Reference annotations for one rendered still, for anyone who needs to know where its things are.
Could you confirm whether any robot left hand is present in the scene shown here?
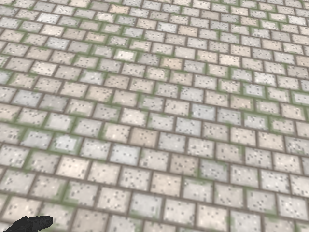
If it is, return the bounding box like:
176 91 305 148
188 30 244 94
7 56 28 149
3 216 53 232

